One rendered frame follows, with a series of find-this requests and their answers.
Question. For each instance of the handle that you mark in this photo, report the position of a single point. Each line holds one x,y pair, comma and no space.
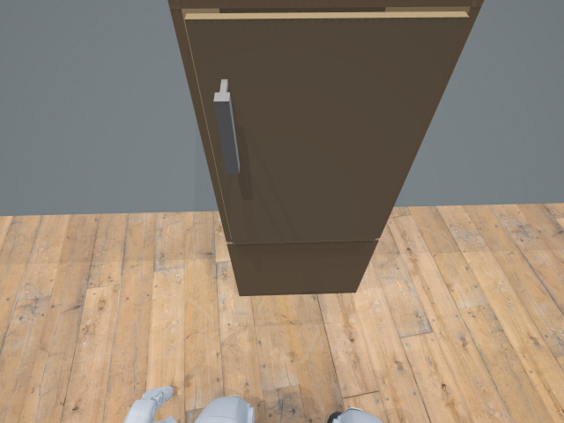
225,119

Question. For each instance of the robot left hand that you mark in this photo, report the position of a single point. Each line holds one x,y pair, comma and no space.
143,410

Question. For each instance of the robot right shin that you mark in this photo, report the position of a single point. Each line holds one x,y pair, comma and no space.
352,408

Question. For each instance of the cupboard door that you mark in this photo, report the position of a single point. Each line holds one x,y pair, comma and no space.
327,106

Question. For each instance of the robot left thigh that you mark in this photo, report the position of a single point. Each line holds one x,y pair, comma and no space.
227,410

